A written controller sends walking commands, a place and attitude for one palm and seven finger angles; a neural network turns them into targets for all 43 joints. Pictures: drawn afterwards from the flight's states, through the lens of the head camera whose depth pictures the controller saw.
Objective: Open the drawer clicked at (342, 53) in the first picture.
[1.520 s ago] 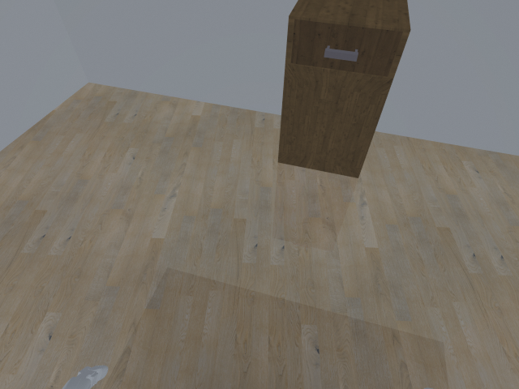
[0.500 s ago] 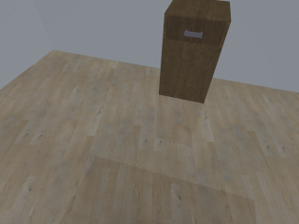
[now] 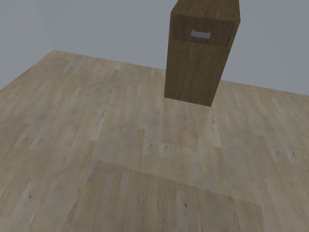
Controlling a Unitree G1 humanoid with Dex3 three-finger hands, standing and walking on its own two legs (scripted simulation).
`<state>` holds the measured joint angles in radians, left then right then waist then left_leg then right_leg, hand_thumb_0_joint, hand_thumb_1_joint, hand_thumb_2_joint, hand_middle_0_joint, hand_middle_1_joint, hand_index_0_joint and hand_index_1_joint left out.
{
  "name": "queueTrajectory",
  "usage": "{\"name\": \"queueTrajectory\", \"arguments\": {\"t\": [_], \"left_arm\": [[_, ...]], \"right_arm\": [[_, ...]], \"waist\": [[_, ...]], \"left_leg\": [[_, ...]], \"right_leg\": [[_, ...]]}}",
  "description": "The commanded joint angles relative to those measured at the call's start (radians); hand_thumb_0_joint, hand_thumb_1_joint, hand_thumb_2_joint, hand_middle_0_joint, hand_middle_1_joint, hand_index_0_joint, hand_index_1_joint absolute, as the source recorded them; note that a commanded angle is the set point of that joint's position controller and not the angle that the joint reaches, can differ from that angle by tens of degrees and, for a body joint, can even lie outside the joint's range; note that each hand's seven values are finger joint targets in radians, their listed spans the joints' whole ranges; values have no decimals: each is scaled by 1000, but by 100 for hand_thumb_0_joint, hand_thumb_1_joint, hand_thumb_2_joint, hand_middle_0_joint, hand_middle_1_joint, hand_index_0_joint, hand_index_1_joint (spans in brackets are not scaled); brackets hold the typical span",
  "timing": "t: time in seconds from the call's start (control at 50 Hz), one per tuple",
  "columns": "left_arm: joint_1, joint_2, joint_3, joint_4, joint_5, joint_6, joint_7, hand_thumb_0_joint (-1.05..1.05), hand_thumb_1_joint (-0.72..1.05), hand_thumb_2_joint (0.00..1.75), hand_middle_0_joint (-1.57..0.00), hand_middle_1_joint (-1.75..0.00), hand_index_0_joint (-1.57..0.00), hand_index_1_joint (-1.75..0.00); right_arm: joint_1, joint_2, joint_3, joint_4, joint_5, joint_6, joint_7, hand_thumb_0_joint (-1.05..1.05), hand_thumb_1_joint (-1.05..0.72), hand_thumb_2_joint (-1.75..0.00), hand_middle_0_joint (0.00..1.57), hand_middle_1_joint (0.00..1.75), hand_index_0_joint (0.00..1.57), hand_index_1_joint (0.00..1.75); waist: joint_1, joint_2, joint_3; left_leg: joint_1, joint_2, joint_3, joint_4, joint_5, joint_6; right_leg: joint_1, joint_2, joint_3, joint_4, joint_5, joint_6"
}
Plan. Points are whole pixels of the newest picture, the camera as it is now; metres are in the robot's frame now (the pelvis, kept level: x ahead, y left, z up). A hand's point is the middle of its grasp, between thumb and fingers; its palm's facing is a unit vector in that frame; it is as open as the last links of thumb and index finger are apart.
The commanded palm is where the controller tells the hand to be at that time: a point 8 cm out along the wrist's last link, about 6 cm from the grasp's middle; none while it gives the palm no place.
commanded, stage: look at it before walking up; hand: left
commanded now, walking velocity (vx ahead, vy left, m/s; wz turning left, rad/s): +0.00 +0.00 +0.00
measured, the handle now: (200, 33) +1.36 -0.25 -0.09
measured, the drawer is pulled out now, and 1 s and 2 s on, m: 0.00 0.00 0.00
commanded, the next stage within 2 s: walk to a spot facing it in 0.12 s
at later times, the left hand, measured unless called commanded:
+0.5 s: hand out of the picture +0.06 +0.20 -0.18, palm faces -0.11 -0.96 -0.25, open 7.4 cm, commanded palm none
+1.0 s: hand (107, 221) +0.19 +0.16 -0.18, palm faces -0.21 -0.96 -0.18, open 7.4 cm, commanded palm none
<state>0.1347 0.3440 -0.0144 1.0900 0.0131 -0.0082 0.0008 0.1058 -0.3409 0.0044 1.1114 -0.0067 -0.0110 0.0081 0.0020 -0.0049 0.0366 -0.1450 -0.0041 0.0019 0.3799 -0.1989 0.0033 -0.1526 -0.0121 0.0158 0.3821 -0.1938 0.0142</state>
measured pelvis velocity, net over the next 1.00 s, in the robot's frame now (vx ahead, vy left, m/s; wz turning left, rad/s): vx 0.21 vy -0.02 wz -0.33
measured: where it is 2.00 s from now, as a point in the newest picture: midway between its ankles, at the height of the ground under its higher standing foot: (180, 182)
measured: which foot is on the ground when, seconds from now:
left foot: down 0.00-0.56, up 0.58-1.00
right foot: down 0.00-1.00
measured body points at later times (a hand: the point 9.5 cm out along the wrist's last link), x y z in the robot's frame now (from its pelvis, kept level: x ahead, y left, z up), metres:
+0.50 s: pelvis +0.04 -0.01 -0.01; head +0.04 -0.02 +0.44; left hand +0.07 +0.25 -0.16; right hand +0.06 -0.28 -0.16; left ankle +0.01 +0.12 -0.75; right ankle +0.02 -0.12 -0.73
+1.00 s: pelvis +0.21 -0.02 -0.01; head +0.23 -0.02 +0.43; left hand +0.20 +0.21 -0.17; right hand +0.27 -0.28 -0.14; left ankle +0.36 +0.06 -0.72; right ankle +0.04 -0.12 -0.75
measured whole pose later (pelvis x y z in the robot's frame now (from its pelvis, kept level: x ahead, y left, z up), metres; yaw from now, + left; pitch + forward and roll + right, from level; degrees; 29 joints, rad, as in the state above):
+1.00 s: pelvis +0.21 -0.02 -0.01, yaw -19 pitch +0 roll -2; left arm 0.45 0.15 0.04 1.07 0.03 -0.06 0.01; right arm 0.09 -0.18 -0.04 0.95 -0.01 -0.02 0.03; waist 0.06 0.00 0.04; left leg -0.54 0.09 0.07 0.72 -0.20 -0.04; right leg 0.03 0.03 0.11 0.36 -0.38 0.00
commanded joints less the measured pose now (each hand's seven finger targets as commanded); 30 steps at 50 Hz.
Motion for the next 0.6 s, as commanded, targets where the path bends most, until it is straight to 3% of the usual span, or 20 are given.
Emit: {"name": "queueTrajectory", "arguments": {"t": [0.0, 0.2, 0.22, 0.26, 0.3, 0.34, 0.38, 0.4, 0.44, 0.46, 0.48, 0.5, 0.52, 0.54, 0.56, 0.58], "left_arm": [[-34, 203, 45, -63, 0, -20, 11, 0, 90, 90, -20, -30, -20, -30], [-41, 206, 44, -61, 0, -19, 10, 0, 90, 90, -20, -30, -20, -30], [-12, 151, 34, -51, -2, -12, 11, 0, 90, 90, -20, -30, -20, -30], [42, 87, 24, -41, 1, 11, 9, 0, 90, 90, -20, -30, -20, -30], [52, 91, 35, -61, 7, 25, -5, 0, 90, 90, -20, -30, -20, -30], [74, 87, 48, -90, 10, 27, -16, 0, 90, 90, -20, -30, -20, -30], [92, 62, 56, -115, 10, 22, -26, 0, 90, 90, -20, -30, -20, -30], [90, 42, 59, -129, 9, 19, -30, 0, 90, 90, -20, -30, -20, -30], [66, 17, 66, -159, 10, 8, -37, 0, 90, 90, -20, -30, -20, -30], [66, 11, 69, -163, 9, 2, -40, 0, 90, 90, -20, -30, -20, -30], [98, -10, 73, -156, 10, -3, -42, 0, 90, 90, -20, -30, -20, -30], [177, -17, 79, -133, 11, -9, -42, 0, 90, 90, -20, -30, -20, -30], [320, 22, 90, -88, 14, -19, -37, 0, 90, 90, -20, -30, -20, -30], [457, 150, 119, -52, 22, -36, -16, 0, 90, 90, -20, -30, -20, -30], [519, 154, 114, -39, 0, -35, 4, 0, 90, 90, -20, -30, -20, -30], [464, 115, 109, -50, -3, -40, 10, 0, 90, 90, -20, -30, -20, -30]], "right_arm": [[-45, -210, -44, -60, -1, -24, -17, 0, -90, -90, 20, 30, 20, 30], [-52, -212, -43, -60, 0, -23, -18, 0, -90, -90, 20, 30, 20, 30], [-33, -157, -30, -48, -4, -18, -17, 0, -90, -90, 20, 30, 20, 30], [28, -93, -20, -40, -10, -2, -15, 0, -90, -90, 20, 30, 20, 30], [42, -110, -33, -49, -15, 7, -14, 0, -90, -90, 20, 30, 20, 30], [58, -137, -51, -73, -15, 8, -16, 0, -90, -90, 20, 30, 20, 30], [89, -170, -71, -88, -12, 1, -19, 0, -90, -90, 20, 30, 20, 30], [97, -179, -79, -94, -10, -7, -20, 0, -90, -90, 20, 30, 20, 30], [125, -158, -86, -100, -13, -21, -22, 0, -90, -90, 20, 30, 20, 30], [132, -144, -85, -101, -14, -24, -23, 0, -90, -90, 20, 30, 20, 30], [125, -131, -84, -102, -16, -25, -24, 0, -90, -90, 20, 30, 20, 30], [103, -116, -81, -108, -16, -25, -25, 0, -90, -90, 20, 30, 20, 30], [74, -82, -76, -122, -11, -25, -20, 0, -90, -90, 20, 30, 20, 30], [36, 15, -53, -182, -2, -29, -12, 0, -90, -90, 20, 30, 20, 30], [-47, -11, -52, -226, -10, -35, -11, 0, -90, -90, 20, 30, 20, 30], [-39, -29, -63, -211, -8, -42, -13, 0, -90, -90, 20, 30, 20, 30]], "waist": [[-2, 1, -63], [-2, 5, -66], [1, -2, -74], [-1, 6, -67], [-3, 22, 9], [-3, 51, 58], [-10, 134, 66], [-11, 165, 57], [-22, 170, 49], [-21, 140, 38], [-4, 140, 33], [38, 110, 10], [105, -39, -29], [143, -420, -42], [157, -314, -32], [125, -205, 12]], "left_leg": [[19, 124, -110, -75, 117, 26], [27, 125, -109, -85, 120, 25], [42, 125, -92, -72, 94, 17], [44, 125, -65, -46, -75, 7], [-7, 142, -78, -75, -293, 21], [-26, 180, -119, -99, -417, 48], [3, 273, -201, -144, -467, 101], [32, 334, -222, -161, -403, 137], [106, 367, -181, -119, -182, 167], [97, 364, -138, -77, -96, 158], [64, 343, -72, -19, -22, 135], [-13, 298, 7, 112, 16, 94], [-165, 213, 114, 369, -28, 34], [-523, 57, 194, 710, -364, -36], [-609, 58, 63, 806, -405, -30], [-605, 104, 6, 808, -294, -16]], "right_leg": [[0, -107, 95, -64, 102, -41], [10, -106, 93, -69, 103, -40], [2, -103, 96, -68, 81, -34], [-47, -81, 111, -46, -87, -32], [-133, -49, 115, -20, -252, -38], [-213, -12, 105, 50, -303, -43], [-284, 39, 29, 226, -254, -35], [-316, 31, -24, 327, -236, -26], [-378, -14, -26, 368, -292, -19], [-343, -23, -39, 346, -301, -20], [-270, -20, -67, 294, -271, -22], [-120, -7, -87, 182, -184, -32], [91, -27, -16, 40, -91, -52], [273, -312, 489, -123, -28, -143], [274, -379, 631, -159, 105, -211], [231, -337, 532, -137, 92, -231]]}}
